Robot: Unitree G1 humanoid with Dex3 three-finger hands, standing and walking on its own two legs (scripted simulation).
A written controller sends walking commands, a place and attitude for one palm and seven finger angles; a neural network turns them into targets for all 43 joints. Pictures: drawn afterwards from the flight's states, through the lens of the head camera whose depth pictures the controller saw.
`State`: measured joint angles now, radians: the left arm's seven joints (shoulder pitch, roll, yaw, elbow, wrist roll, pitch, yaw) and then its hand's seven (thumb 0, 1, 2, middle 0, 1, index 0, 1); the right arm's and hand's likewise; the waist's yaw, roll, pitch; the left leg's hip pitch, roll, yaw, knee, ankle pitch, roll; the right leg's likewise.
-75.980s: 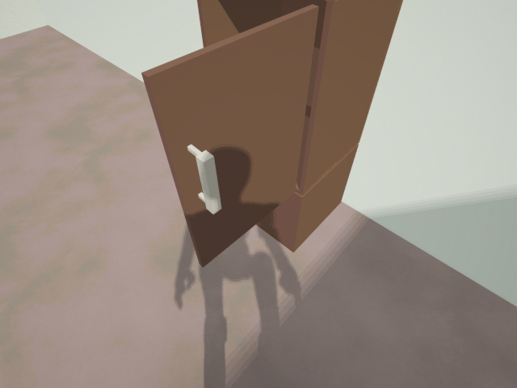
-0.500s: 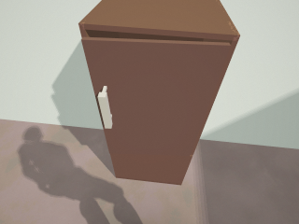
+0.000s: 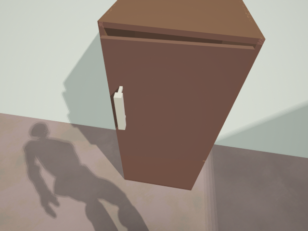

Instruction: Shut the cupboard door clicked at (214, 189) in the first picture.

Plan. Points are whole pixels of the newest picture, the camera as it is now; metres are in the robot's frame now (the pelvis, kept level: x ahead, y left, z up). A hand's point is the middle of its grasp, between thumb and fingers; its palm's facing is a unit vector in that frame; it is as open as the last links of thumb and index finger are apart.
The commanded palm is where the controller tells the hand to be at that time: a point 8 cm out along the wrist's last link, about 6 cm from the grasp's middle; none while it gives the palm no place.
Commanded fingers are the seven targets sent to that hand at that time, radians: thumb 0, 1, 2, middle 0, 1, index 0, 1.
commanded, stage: look again from close up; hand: left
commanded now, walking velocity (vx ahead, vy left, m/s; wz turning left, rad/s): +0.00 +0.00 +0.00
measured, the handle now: (121, 108) +0.50 +0.15 +0.01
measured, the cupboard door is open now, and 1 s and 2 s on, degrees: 5 5 5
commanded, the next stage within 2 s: raise the hand and make a fist in 0.56 s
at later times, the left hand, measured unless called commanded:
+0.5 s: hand out of the picture +0.02 +0.16 -0.18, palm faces +0.00 -0.99 -0.13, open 7.3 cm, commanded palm none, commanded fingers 0.00 0.90 0.90 -0.20 -0.30 -0.20 -0.30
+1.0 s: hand (105, 189) +0.23 +0.15 -0.02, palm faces -0.03 -0.99 +0.10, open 6.5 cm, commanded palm +0.15 +0.22 -0.05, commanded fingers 0.00 0.90 0.90 -0.51 -0.64 -0.51 -0.64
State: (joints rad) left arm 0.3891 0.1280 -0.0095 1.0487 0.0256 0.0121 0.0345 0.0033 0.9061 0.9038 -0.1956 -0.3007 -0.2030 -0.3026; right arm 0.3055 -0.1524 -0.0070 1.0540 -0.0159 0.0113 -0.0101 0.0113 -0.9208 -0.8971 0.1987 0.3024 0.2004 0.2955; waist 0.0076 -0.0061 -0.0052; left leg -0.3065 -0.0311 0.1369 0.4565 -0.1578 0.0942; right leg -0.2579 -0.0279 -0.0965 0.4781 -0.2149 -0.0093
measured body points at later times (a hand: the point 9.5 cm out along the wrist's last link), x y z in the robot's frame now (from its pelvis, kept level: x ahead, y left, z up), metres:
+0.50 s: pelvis +0.03 +0.01 +0.01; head +0.04 +0.03 +0.45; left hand +0.03 +0.22 -0.17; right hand +0.03 -0.22 -0.14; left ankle +0.06 +0.05 -0.74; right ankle +0.03 -0.12 -0.74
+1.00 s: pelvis +0.04 +0.01 -0.05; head +0.05 +0.03 +0.40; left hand +0.22 +0.20 -0.02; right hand +0.23 -0.25 -0.10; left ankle +0.07 +0.05 -0.74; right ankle +0.08 -0.10 -0.74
